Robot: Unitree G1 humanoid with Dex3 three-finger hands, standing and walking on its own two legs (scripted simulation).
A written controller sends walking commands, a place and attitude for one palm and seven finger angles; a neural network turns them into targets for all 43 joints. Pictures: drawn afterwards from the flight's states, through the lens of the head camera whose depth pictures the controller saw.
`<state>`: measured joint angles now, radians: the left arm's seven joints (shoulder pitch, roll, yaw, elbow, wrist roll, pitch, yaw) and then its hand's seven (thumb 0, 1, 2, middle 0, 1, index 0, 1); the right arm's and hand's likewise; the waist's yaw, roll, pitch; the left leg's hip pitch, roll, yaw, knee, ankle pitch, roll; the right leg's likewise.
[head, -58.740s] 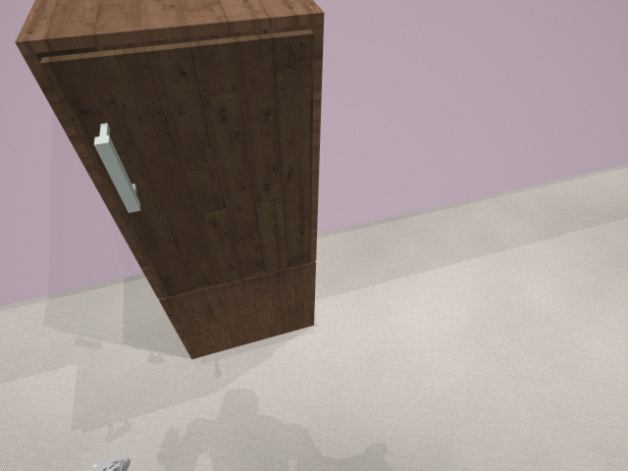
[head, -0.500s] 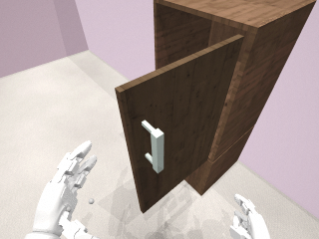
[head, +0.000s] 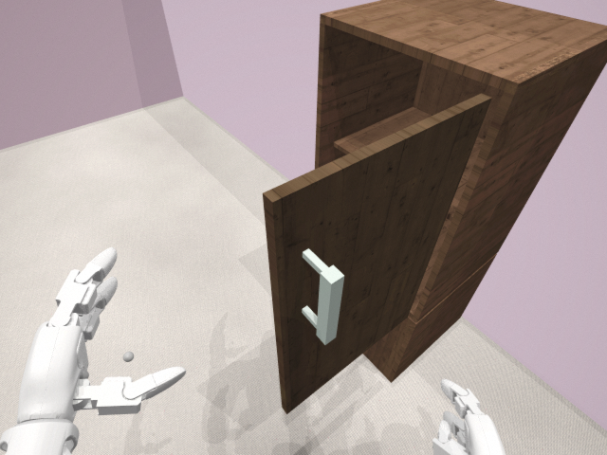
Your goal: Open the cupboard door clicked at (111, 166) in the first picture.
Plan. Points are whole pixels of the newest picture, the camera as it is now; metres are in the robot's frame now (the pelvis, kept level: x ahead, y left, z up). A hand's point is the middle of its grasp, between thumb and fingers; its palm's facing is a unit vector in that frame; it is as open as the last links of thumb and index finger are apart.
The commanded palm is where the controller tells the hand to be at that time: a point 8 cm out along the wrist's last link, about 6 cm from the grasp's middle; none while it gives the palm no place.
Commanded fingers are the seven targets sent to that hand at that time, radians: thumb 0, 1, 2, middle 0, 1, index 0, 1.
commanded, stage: draw the hand back to the body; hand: left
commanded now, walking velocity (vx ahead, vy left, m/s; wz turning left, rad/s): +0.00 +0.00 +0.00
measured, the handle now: (318, 298) +0.30 +0.02 +0.07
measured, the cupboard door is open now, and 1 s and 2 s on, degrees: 89 89 89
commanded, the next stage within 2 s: step back with the hand held close in 0.74 s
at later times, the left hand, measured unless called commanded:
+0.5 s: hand (90, 301) +0.21 +0.24 +0.17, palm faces +0.44 -0.81 -0.39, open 7.9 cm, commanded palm +0.16 +0.28 +0.18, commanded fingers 0.00 0.90 0.90 -0.20 -0.30 -0.20 -0.30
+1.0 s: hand (112, 308) +0.21 +0.22 +0.17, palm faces +0.42 -0.79 -0.45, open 7.4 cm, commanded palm +0.15 +0.25 +0.19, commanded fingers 0.00 0.90 0.90 -0.20 -0.30 -0.20 -0.30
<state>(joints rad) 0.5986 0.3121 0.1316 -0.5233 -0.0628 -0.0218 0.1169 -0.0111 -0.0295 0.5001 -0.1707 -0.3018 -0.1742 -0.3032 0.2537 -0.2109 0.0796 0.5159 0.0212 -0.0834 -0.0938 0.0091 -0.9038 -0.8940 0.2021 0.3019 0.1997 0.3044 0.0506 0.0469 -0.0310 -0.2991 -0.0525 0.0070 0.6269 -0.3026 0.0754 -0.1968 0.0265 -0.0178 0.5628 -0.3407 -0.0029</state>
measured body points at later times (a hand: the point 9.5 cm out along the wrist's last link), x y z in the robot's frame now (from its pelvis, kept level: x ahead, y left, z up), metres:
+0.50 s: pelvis +0.02 -0.02 +0.01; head +0.00 -0.03 +0.46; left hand +0.18 +0.28 +0.19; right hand +0.21 -0.24 -0.07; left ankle +0.02 +0.06 -0.73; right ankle -0.02 -0.12 -0.73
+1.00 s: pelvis +0.01 -0.05 +0.01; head +0.00 -0.06 +0.46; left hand +0.18 +0.26 +0.19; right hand +0.19 -0.28 -0.07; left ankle +0.02 +0.06 -0.73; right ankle -0.02 -0.12 -0.73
